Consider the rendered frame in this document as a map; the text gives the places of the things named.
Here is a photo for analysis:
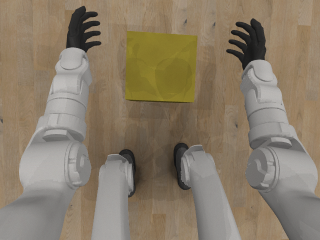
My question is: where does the right robot forearm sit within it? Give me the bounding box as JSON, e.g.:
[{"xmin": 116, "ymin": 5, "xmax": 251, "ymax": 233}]
[{"xmin": 240, "ymin": 59, "xmax": 318, "ymax": 182}]

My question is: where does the robot left hand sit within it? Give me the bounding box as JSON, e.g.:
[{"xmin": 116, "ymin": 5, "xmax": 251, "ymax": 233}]
[{"xmin": 66, "ymin": 6, "xmax": 102, "ymax": 53}]

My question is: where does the right robot upper arm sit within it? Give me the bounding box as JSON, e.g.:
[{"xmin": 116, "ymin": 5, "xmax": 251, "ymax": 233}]
[{"xmin": 245, "ymin": 146, "xmax": 320, "ymax": 240}]

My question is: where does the robot right hand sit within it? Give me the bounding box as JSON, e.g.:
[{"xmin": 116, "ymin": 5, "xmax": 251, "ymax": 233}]
[{"xmin": 226, "ymin": 18, "xmax": 267, "ymax": 70}]

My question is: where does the right robot shin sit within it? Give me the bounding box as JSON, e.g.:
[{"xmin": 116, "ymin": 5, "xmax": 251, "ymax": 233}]
[{"xmin": 180, "ymin": 145, "xmax": 215, "ymax": 185}]

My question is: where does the carton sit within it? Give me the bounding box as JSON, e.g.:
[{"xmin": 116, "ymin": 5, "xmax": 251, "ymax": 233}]
[{"xmin": 125, "ymin": 31, "xmax": 198, "ymax": 103}]

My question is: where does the robot left foot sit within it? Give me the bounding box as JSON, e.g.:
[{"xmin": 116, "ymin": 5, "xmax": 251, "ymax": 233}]
[{"xmin": 119, "ymin": 149, "xmax": 136, "ymax": 198}]

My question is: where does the left robot forearm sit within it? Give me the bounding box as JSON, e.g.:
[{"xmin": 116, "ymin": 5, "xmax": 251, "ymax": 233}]
[{"xmin": 19, "ymin": 47, "xmax": 93, "ymax": 186}]

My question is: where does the left robot upper arm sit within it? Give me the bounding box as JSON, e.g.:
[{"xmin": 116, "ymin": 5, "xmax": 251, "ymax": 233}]
[{"xmin": 0, "ymin": 140, "xmax": 92, "ymax": 240}]

